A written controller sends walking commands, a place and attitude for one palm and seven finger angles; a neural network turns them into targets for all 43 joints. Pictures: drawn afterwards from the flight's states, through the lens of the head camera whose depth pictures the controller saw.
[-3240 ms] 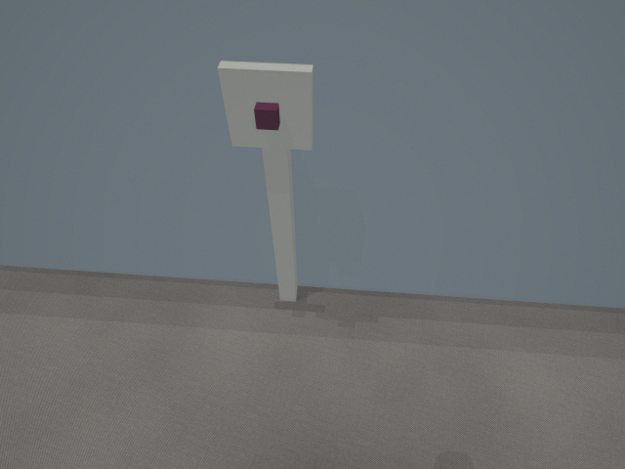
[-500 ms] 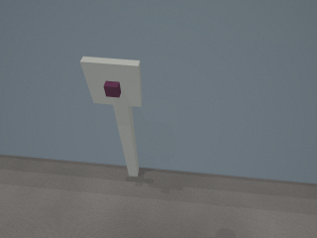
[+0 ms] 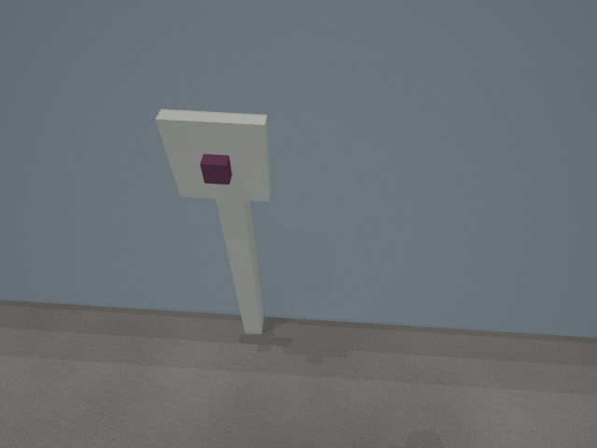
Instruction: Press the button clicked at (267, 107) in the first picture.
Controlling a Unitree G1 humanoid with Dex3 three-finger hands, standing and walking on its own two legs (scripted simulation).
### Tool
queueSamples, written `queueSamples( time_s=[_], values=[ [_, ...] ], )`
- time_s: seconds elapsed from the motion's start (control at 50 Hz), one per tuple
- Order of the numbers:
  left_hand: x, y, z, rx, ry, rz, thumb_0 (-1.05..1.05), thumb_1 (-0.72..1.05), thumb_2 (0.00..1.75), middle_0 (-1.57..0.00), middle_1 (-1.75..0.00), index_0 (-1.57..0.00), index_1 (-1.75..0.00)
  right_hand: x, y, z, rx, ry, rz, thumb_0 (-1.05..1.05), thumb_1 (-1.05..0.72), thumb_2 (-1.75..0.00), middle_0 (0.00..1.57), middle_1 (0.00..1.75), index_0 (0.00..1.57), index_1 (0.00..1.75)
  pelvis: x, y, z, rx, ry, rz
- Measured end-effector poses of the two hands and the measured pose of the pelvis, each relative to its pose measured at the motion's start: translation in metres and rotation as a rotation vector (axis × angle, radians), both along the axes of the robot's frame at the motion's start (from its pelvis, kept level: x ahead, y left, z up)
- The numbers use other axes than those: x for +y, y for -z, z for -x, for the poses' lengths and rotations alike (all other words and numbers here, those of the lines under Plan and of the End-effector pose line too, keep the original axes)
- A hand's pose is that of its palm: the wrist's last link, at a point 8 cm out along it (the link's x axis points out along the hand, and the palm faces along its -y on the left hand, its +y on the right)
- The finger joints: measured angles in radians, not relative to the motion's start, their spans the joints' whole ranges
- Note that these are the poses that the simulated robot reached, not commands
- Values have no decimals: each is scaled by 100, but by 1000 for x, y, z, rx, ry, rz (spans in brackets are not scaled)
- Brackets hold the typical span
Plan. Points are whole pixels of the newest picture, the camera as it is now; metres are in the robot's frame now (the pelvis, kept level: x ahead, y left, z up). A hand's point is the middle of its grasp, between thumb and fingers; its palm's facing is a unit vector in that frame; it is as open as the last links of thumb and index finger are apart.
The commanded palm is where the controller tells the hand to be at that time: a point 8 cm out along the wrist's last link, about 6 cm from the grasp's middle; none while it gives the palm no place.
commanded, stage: look again from close up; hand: left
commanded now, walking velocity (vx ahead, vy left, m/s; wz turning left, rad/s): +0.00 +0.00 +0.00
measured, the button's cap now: (217, 168) +0.55 +0.18 +0.04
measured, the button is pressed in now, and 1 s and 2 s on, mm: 0 0 0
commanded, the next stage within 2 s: shuffle to correct the standing spot in 0.50 s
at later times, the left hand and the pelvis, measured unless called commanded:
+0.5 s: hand out of the picture +0.07 +0.25 -0.14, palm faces +0.01 -0.94 -0.35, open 7.4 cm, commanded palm none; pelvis -0.02 +0.00 +0.00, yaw +1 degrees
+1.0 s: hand out of the picture -0.03 +0.15 -0.19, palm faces +0.00 -0.99 -0.11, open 7.4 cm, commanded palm none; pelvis +0.02 +0.00 -0.01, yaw -1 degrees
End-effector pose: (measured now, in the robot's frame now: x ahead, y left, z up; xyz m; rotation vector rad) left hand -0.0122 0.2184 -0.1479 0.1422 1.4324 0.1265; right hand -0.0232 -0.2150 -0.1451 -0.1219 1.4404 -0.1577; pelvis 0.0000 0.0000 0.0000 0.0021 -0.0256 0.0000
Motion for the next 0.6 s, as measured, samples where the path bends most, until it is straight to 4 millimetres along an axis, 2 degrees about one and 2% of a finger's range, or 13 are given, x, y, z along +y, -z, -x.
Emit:
queueSamples(
  time_s=[0.16,0.28,0.36,0.48,0.6],
  values=[
    [28,0,-29,-135,26,-63,1,91,90,-20,-30,-20,-30,-36,-5,-46,-174,-35,96,0,-91,-90,20,30,20,30,2,9,5,0,-3,12],
    [52,-15,-59,-256,47,-115,1,91,90,-20,-30,-20,-30,-58,-21,-85,-300,-84,150,0,-91,-90,20,30,20,30,3,8,11,-20,-4,12],
    [65,-27,-72,-311,63,-147,1,91,90,-20,-30,-20,-30,-67,-32,-103,-361,-116,169,0,-91,-90,20,30,20,30,3,5,17,-27,-6,9],
    [77,-39,-75,-329,83,-180,1,91,90,-20,-30,-20,-30,-73,-40,-110,-384,-146,172,0,-91,-90,20,30,20,30,2,2,24,-24,-8,5],
    [77,-38,-60,-281,86,-182,1,90,90,-20,-30,-20,-30,-74,-33,-93,-323,-149,155,0,-91,-90,20,30,20,30,0,1,27,-19,-10,3]
  ],
)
